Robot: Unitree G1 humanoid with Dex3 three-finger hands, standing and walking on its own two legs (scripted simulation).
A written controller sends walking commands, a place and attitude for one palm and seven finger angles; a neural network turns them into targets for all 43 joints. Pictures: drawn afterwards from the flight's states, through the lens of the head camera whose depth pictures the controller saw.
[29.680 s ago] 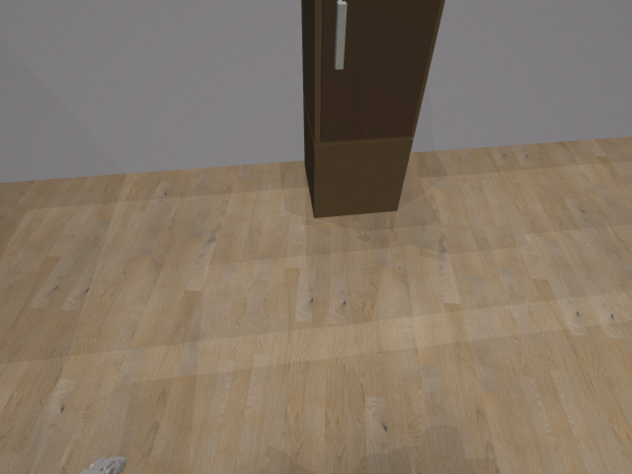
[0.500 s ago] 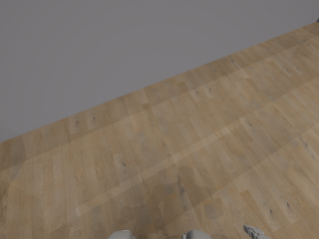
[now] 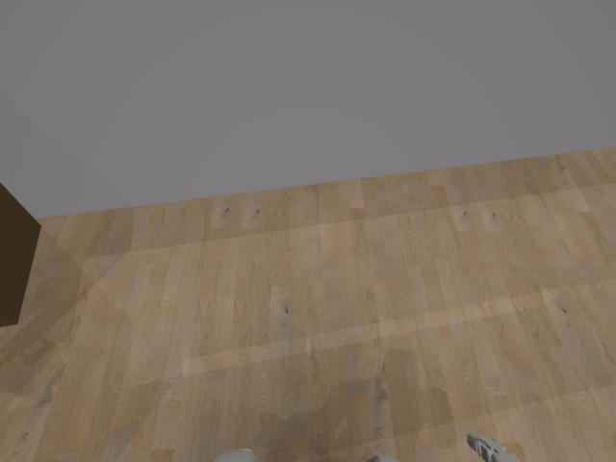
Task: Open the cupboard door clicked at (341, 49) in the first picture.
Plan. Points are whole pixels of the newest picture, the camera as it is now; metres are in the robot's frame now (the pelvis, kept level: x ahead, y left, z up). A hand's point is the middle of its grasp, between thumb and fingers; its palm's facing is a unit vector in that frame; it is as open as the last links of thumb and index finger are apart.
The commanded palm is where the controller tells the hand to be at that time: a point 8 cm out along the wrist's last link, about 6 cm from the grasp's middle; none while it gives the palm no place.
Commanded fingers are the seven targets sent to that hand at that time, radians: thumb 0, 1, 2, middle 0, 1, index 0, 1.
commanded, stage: turn to face it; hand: left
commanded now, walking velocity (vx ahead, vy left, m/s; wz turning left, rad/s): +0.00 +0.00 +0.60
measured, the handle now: out of the picture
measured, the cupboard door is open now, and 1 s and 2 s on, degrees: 50 50 50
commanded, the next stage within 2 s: take the last steps up to it in 1.68 s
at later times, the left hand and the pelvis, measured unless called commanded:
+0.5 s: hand out of the picture +0.03 +0.15 -0.14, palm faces +0.29 -0.92 -0.26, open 7.4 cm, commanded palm none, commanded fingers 0.00 0.90 0.90 -0.20 -0.30 -0.20 -0.30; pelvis +0.01 -0.06 +0.02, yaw +18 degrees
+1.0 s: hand out of the picture -0.02 +0.14 -0.14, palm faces +0.57 -0.76 -0.31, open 7.4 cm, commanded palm none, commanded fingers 0.00 0.90 0.90 -0.20 -0.30 -0.20 -0.30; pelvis +0.04 -0.09 +0.01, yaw +36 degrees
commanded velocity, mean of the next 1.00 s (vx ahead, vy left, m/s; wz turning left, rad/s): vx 0.00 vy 0.00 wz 0.60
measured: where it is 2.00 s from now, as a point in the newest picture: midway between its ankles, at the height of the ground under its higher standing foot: outside the picture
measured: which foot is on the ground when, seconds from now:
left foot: down 0.00-0.26, up 0.28-0.58, down 0.60-0.90, up 0.92-1.00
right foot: up 0.00-0.24, down 0.26-0.60, up 0.62-0.88, down 0.90-1.00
